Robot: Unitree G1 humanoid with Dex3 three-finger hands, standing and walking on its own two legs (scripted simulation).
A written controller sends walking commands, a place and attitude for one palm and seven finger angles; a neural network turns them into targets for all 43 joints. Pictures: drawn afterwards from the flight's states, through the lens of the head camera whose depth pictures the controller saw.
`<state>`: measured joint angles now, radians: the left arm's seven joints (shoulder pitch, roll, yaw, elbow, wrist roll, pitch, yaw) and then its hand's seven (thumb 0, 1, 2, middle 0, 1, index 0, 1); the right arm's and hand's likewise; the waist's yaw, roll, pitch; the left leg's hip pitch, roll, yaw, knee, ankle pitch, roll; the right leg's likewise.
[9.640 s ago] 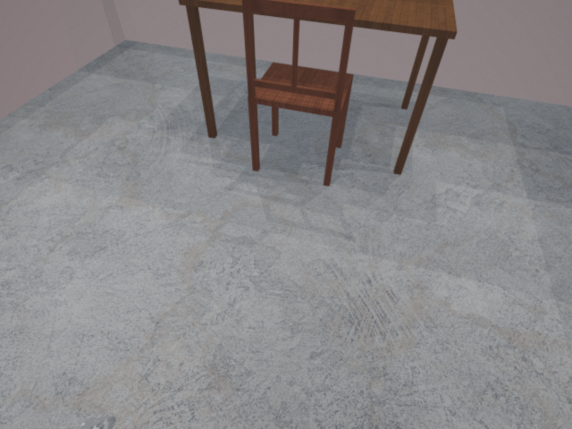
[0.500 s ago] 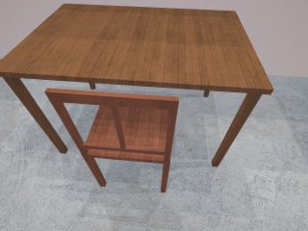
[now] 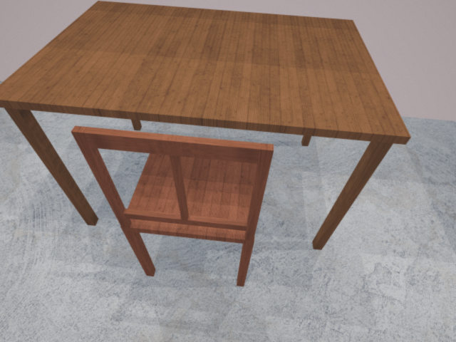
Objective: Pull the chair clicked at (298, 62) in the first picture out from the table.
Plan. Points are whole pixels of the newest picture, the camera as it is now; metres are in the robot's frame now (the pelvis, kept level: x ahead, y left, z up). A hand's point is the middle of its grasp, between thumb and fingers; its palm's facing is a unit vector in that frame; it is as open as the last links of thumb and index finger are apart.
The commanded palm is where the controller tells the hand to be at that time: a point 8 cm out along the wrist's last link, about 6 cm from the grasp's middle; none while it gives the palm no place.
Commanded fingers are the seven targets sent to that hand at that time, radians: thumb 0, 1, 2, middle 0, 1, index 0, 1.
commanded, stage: look again from close up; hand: left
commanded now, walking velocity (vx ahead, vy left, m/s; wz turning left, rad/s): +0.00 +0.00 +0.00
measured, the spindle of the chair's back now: (180, 189) +0.48 +0.15 -0.10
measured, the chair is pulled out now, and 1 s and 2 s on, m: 0.00 0.00 0.00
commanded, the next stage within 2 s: raise the hand toward the chair's back in 0.62 s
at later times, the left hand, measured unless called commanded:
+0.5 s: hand out of the picture +0.02 +0.19 -0.17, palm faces -0.01 -0.97 -0.23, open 7.4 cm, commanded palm none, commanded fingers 0.00 0.90 0.90 -0.20 -0.30 -0.20 -0.30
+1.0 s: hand (132, 296) +0.20 +0.18 -0.03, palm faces +0.01 -1.00 -0.06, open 8.2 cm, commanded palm +0.13 +0.25 -0.06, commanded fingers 0.00 0.55 0.75 -0.17 -0.25 -0.17 -0.25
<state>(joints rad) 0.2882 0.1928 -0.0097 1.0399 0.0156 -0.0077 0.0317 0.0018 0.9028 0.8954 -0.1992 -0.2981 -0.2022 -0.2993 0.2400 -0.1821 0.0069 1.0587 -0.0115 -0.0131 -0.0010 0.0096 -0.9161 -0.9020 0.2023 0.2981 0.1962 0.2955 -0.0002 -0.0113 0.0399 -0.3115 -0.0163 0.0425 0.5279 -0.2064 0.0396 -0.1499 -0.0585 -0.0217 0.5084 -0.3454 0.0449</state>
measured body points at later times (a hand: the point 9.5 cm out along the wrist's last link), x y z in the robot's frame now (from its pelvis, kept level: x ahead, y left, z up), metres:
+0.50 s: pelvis +0.01 -0.01 +0.01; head +0.02 +0.01 +0.45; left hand +0.02 +0.24 -0.15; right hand +0.07 -0.26 -0.14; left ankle +0.05 +0.09 -0.73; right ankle -0.05 -0.15 -0.73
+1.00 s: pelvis -0.03 -0.03 -0.05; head +0.01 -0.02 +0.40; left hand +0.19 +0.23 -0.02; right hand +0.15 -0.28 -0.12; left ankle +0.05 +0.09 -0.73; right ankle -0.05 -0.15 -0.73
